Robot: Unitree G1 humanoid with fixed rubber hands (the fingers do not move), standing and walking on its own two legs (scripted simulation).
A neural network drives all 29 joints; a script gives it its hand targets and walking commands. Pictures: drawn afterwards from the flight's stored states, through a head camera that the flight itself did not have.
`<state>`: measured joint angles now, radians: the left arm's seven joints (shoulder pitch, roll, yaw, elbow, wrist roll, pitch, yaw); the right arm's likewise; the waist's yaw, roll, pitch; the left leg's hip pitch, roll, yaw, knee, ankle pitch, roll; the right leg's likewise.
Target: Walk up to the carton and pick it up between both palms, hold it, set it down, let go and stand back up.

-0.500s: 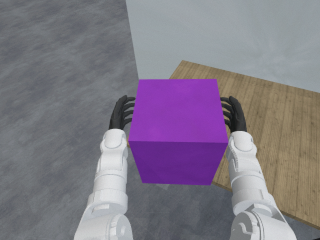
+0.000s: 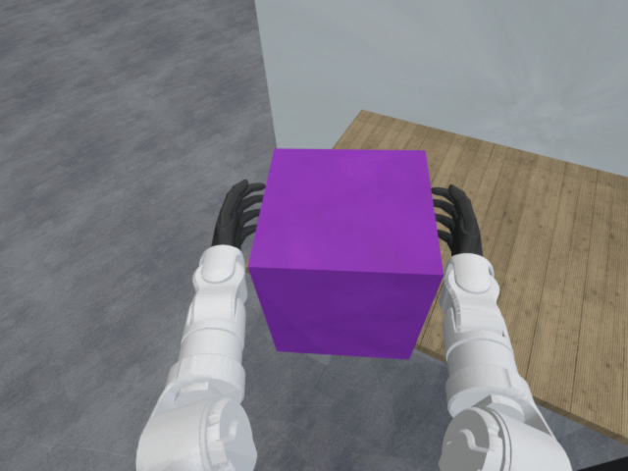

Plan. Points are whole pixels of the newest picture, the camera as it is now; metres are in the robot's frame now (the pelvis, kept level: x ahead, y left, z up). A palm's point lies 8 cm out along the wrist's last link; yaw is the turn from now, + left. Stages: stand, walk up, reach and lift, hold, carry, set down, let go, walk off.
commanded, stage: set down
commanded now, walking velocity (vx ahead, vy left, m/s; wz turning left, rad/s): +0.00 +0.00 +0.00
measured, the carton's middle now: (344, 259) +0.43 -0.02 +0.00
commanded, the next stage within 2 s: none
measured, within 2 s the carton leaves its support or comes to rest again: neither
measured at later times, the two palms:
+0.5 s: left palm (231, 238) +0.42 +0.13 +0.07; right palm (462, 248) +0.40 -0.17 +0.06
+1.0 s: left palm (236, 234) +0.44 +0.14 +0.05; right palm (465, 255) +0.40 -0.18 +0.04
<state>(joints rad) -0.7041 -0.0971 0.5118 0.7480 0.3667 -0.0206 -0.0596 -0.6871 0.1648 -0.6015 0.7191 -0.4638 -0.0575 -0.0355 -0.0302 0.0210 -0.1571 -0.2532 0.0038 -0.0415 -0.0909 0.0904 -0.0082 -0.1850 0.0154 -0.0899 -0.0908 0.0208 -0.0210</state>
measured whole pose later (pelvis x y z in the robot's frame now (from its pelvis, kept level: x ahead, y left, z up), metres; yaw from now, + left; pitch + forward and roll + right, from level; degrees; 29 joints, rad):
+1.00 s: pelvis +0.00 +0.00 +0.00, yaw -3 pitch +18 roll +0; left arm -0.83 0.13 0.17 1.08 0.01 -0.05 0.05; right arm -0.75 -0.04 -0.23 1.00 -0.04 -0.08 -0.13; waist -0.04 0.01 -0.18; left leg -0.39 0.01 0.00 0.08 0.00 0.00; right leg -0.32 0.01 -0.04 0.05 -0.03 -0.02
